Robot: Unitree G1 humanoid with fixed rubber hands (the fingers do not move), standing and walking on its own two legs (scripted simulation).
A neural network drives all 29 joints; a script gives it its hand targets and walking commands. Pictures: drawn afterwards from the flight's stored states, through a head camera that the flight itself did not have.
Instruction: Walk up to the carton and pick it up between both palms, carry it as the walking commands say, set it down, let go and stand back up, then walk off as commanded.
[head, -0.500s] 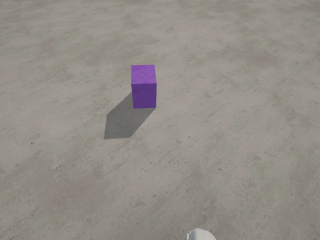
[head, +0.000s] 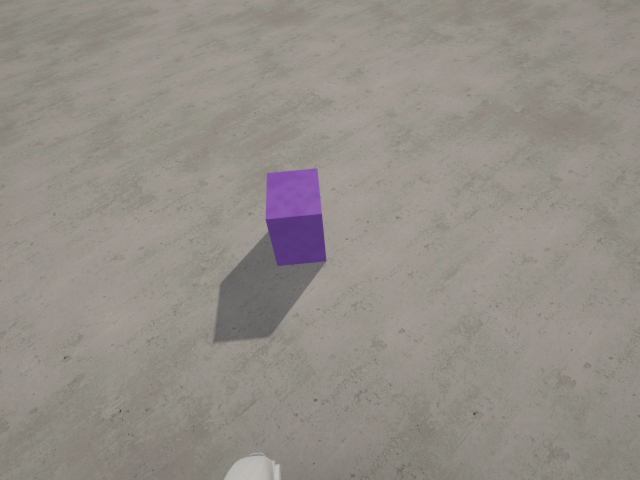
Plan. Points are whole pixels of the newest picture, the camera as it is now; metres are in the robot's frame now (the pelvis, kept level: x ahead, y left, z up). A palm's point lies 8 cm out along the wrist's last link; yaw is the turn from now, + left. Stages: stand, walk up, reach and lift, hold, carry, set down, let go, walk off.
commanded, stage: walk up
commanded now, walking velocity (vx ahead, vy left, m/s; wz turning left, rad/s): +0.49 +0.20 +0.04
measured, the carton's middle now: (297, 217) +1.15 +0.16 -0.64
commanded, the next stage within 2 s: none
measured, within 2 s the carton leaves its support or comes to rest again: neither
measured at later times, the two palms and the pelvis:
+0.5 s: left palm (146, 356) +0.34 +0.32 -0.13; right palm (444, 413) +0.25 -0.16 -0.14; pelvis +0.25 +0.08 +0.00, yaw +0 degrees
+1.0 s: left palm (185, 311) +0.42 +0.27 -0.12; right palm (433, 251) +0.56 -0.20 -0.15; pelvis +0.49 +0.04 +0.00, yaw +0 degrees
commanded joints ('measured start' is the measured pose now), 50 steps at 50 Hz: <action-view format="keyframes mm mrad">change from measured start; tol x32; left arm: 1 79 182 42 -35 2 -19 15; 30 -318 107 22 -165 -9 43 -38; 35 183 387 93 -20 18 4 3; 50 62 167 40 -19 2 -15 22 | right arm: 1 -65 13 12 -84 2 -2 19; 8 -211 4 29 -136 5 -30 36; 13 324 -308 -55 -1 8 -74 -26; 50 -82 21 22 -84 7 5 19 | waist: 1 23 -186 81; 9 -4 -230 29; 13 -184 375 -353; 25 -43 109 78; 35 150 -447 -231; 50 16 -205 83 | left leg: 1 -81 14 -4 -157 63 -9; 10 459 -36 102 -543 -13 46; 13 888 372 -578 -827 -286 205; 19 423 260 -235 -822 97 172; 30 366 157 -48 -921 -109 165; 37 -112 -2 -88 223 -273 24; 50 27 -29 47 -285 53 -6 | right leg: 1 6 -251 160 -237 179 -82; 9 -8 -198 37 -139 241 -67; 15 -607 -51 138 921 -150 -37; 33 63 -5 -4 67 91 -5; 35 398 -442 673 -166 -87 -128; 50 6 -211 81 -164 537 -78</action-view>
